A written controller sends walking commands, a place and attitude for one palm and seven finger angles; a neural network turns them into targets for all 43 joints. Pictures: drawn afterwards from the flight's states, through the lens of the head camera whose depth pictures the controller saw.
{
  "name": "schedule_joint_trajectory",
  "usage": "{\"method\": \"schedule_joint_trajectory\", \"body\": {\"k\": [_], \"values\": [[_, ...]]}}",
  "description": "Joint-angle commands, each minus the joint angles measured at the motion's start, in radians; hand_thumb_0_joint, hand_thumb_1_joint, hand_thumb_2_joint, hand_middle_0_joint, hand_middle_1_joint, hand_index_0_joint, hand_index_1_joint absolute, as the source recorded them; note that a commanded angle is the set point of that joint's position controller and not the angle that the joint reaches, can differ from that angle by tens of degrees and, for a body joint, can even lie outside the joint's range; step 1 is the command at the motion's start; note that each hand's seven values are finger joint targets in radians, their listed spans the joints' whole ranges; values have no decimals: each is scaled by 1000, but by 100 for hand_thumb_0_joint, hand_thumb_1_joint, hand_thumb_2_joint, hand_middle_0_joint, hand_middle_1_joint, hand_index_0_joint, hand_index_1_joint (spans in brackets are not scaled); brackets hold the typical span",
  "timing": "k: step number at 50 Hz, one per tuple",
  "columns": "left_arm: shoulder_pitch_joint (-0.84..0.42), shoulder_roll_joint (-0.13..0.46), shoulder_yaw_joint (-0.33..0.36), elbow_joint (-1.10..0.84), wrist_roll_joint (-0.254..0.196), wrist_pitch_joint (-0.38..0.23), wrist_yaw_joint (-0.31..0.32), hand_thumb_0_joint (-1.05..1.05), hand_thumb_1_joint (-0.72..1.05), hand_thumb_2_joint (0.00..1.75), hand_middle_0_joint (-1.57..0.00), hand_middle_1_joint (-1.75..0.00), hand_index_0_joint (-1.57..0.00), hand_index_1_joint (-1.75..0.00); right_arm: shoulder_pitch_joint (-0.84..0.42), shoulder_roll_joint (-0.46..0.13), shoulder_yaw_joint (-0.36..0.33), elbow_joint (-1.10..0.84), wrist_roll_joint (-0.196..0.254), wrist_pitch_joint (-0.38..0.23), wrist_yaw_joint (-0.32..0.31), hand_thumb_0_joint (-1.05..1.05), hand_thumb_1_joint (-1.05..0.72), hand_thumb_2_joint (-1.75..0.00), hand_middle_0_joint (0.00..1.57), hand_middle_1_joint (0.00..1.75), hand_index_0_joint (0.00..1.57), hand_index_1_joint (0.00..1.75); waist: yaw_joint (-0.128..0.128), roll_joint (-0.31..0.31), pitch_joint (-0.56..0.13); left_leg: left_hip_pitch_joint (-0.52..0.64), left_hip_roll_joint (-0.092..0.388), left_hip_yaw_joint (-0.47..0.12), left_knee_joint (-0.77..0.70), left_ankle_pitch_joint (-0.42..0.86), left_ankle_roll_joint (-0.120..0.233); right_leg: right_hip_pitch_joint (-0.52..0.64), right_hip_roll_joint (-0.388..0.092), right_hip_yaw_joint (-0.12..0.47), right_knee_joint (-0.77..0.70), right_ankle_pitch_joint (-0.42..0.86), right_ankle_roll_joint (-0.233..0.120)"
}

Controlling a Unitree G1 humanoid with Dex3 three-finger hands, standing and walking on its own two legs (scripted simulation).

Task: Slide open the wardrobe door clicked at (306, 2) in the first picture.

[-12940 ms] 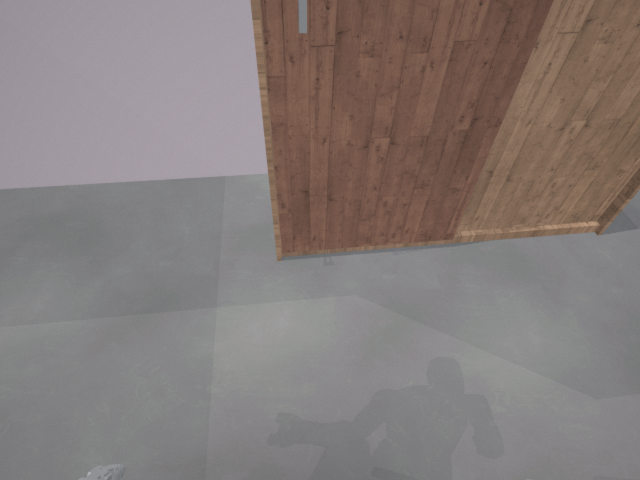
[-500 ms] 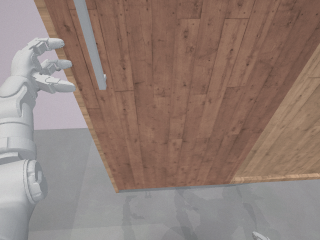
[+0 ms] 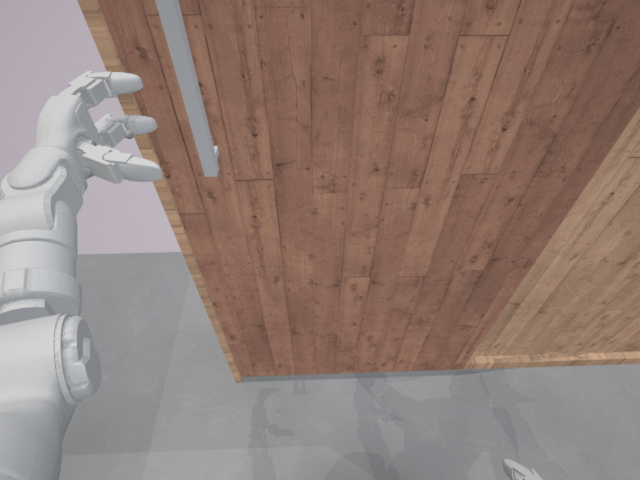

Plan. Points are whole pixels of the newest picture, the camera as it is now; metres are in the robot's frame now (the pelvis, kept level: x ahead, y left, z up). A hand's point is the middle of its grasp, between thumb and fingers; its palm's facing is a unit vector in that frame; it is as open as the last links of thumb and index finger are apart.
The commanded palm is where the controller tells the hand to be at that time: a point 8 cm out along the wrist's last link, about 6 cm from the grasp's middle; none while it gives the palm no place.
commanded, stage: feel for the door with the fingertips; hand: left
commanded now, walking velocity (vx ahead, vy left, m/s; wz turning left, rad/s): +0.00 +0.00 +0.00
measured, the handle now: (191, 76) +0.52 +0.18 +0.26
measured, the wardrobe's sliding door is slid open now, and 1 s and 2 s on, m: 0.00 0.00 0.00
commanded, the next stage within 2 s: slide the fingers in behind the handle in 0.54 s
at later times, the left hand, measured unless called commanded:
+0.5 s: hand (167, 124) +0.46 +0.20 +0.22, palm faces +0.09 -1.00 -0.02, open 14.0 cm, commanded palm +0.44 +0.25 +0.22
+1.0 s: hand (168, 127) +0.46 +0.20 +0.22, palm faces +0.05 -1.00 +0.00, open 13.9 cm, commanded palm +0.43 +0.25 +0.22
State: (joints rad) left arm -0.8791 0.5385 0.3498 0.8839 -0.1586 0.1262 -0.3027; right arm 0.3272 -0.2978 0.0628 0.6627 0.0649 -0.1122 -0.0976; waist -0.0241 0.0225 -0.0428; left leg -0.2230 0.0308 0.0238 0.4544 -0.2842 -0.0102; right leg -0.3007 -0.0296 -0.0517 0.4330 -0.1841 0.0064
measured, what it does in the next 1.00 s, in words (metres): stands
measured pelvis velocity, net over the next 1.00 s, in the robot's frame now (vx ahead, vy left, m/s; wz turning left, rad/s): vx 0.00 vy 0.00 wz -0.02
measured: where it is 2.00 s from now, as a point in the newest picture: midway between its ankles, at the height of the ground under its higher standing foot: outside the picture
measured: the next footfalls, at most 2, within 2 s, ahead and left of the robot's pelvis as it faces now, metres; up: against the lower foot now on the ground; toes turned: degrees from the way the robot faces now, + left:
none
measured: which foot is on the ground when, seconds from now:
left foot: down 0.00-1.00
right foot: down 0.00-1.00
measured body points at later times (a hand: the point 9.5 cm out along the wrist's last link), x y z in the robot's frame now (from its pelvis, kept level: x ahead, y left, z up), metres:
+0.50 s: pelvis +0.00 +0.00 +0.00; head +0.01 -0.01 +0.45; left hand +0.45 +0.26 +0.23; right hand +0.09 -0.26 -0.11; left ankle -0.03 +0.12 -0.74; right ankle +0.02 -0.13 -0.74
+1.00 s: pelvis +0.00 +0.00 +0.00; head +0.01 -0.01 +0.45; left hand +0.45 +0.26 +0.22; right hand +0.05 -0.27 -0.11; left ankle -0.03 +0.12 -0.74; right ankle +0.02 -0.13 -0.74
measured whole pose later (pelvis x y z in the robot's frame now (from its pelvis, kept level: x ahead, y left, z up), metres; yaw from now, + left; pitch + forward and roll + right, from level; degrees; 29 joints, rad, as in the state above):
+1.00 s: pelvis +0.00 +0.00 +0.00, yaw -1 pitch +4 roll +0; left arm -0.92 0.49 0.36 0.93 -0.13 0.06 -0.23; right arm 0.39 -0.29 0.05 0.69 0.05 -0.13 -0.08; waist -0.06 0.03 -0.05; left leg -0.24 0.04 0.05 0.45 -0.28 -0.01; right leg -0.33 -0.02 -0.03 0.43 -0.17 0.01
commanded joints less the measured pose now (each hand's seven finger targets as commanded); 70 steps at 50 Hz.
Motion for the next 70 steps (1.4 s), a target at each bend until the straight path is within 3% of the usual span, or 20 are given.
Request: {"method": "schedule_joint_trajectory", "body": {"k": [1, 3, 6, 8, 12, 14, 16, 18, 22, 24, 26, 29, 32, 38, 41, 50, 60, 62, 64, 70], "values": [[-560, 174, -11, -261, -14, -68, 23, 0, -50, 30, -30, -120, -30, -120, -25, -132, -61, -108, 0, -53, -2, 0, -90, -90, 20, 30, 20, 30, -34, 74, -312, 66, -20, -26, -45, 277, 31, 158, 17, 17, -11, 272, -50], [-513, 201, 30, -252, -17, -68, 46, 0, -50, 30, -30, -120, -30, -120, -22, -137, -66, -109, -3, -52, 0, 0, -90, -90, 20, 30, 20, 30, -18, 15, -329, 57, -16, -25, -44, 297, 34, 186, 20, 13, -5, 286, -49], [-518, 146, 6, -296, -9, -62, 72, 0, -50, 30, -30, -120, -30, -120, -32, -125, -67, -110, -6, -55, 10, 0, -90, -90, 20, 30, 20, 30, -9, 63, -343, 72, -16, -20, -44, 332, 29, 191, 19, 17, 2, 309, -49], [-474, 172, 41, -305, -7, -57, 95, 0, -50, 30, -30, -120, -30, -120, -39, -128, -68, -115, -8, -50, 14, 0, -90, -90, 20, 30, 20, 30, 9, 16, -349, 59, -15, -18, -47, 343, 32, 217, 19, 14, 3, 320, -49], [-494, 209, 63, -249, 28, -32, 132, 0, -50, 30, -30, -120, -30, -120, -45, -126, -60, -107, -9, -31, 11, 0, -90, -90, 20, 30, 20, 30, 0, -26, -266, -4, -15, -12, -69, 243, 39, 201, 15, 22, -11, 257, -43], [-552, 246, 73, -292, 47, -50, 146, 0, -50, 30, -30, -120, -30, -120, -47, -123, -60, -116, -11, -29, 7, 0, -90, -90, 20, 30, 20, 30, 3, 30, -308, 17, -18, -7, -69, 256, 41, 222, 10, 33, -12, 269, -45], [-544, 232, 69, -300, 44, -65, 141, 0, -50, 30, -30, -120, -30, -120, -44, -118, -63, -121, -12, -31, 5, 0, -90, -90, 20, 30, 20, 30, 7, 15, -356, 37, -18, 2, -60, 292, 43, 256, 12, 37, -3, 323, -46], [-578, 204, 34, -262, 38, -75, 124, 0, -50, 30, -30, -120, -30, -120, -32, -121, -63, -112, -10, -31, -2, 0, -90, -90, 20, 30, 20, 30, -20, -24, -330, 36, -16, -1, -58, 282, 44, 237, 15, 32, -10, 320, -43], [-623, 155, -15, -133, 37, -65, 102, 0, -50, 30, -30, -120, -30, -120, -12, -124, -57, -85, -7, -36, -9, 0, -90, -90, 20, 30, 20, 30, -46, 15, -255, 14, -21, -7, -67, 198, 41, 165, 13, 31, -29, 239, -41], [-642, 211, 28, -122, 37, -80, 105, 0, -50, 30, -30, -120, -30, -120, 3, -130, -62, -81, -10, -40, -12, 0, -90, -90, 20, 30, 20, 30, -43, 1, -303, 20, -22, -7, -58, 211, 44, 184, 11, 34, -23, 254, -40], [-668, 190, 1, -94, 43, -90, 99, 0, -50, 30, -30, -120, -30, -120, 15, -129, -60, -77, -12, -43, -10, 0, -90, -90, 20, 30, 20, 30, -54, 8, -303, 8, -24, -6, -55, 211, 43, 178, 10, 35, -19, 265, -38], [-681, 227, 21, -17, 45, -115, 94, 0, -50, 30, -30, -120, -30, -120, 45, -140, -63, -63, -14, -45, -9, 0, -90, -90, 20, 30, 20, 30, -64, -42, -291, -22, -23, -10, -51, 186, 45, 169, 9, 36, -17, 250, -35], [-713, 241, 16, -24, 56, -139, 82, 0, -50, 30, -30, -120, -30, -120, 58, -138, -66, -62, -14, -46, -5, 0, -90, -90, 20, 30, 20, 30, -69, 18, -320, -14, -27, -8, -39, 202, 44, 164, 10, 41, -8, 268, -36], [-690, 206, -2, -13, 36, -156, 70, 0, -50, 30, -30, -120, -30, -120, 68, -145, -70, -68, -13, -54, -1, 0, -90, -90, 20, 30, 20, 30, -68, 10, -303, -20, -23, -19, -46, 177, 42, 143, 16, 29, -12, 220, -40], [-639, 226, 34, -82, 28, -157, 71, 0, -50, 30, -30, -120, -30, -120, 60, -142, -73, -79, -13, -59, 7, 0, -90, -90, 20, 30, 20, 30, -39, 35, -366, 6, -22, -13, -42, 228, 41, 183, 19, 33, -2, 264, -43], [-537, 203, 49, -258, 16, -106, 100, 0, -50, 30, -30, -120, -30, -120, -3, -132, -71, -108, -7, -60, 16, 0, -90, -90, 20, 30, 20, 30, -4, 43, -322, 16, -15, -10, -65, 236, 39, 197, 23, 24, -13, 242, -48], [-549, 93, -20, -293, 13, -51, 133, 0, -50, 30, -30, -120, -30, -120, -49, -114, -60, -103, -8, -52, 7, 0, -90, -90, 20, 30, 20, 30, -15, 14, -301, 49, -14, -12, -66, 260, 38, 192, 19, 22, -18, 263, -46], [-549, 101, -11, -238, 12, -36, 135, 0, -50, 30, -30, -120, -30, -120, -49, -115, -57, -94, -8, -47, 2, 0, -90, -90, 20, 30, 20, 30, -22, -32, -273, 29, -14, -12, -68, 226, 40, 181, 17, 21, -25, 241, -42], [-574, 108, -21, -218, 20, -36, 136, 0, -50, 30, -30, -120, -30, -120, -56, -114, -51, -94, -7, -41, -2, 0, -90, -90, 20, 30, 20, 30, -27, -12, -258, 18, -17, -12, -68, 206, 41, 174, 11, 25, -27, 225, -41], [-597, 82, -28, -249, 13, -71, 138, 0, -50, 30, -30, -120, -30, -120, -53, -107, -55, -102, -13, -42, 1, 0, -90, -90, 20, 30, 20, 30, -18, -3, -353, 58, -21, -11, -47, 292, 38, 214, 13, 28, -2, 316, -46]]}}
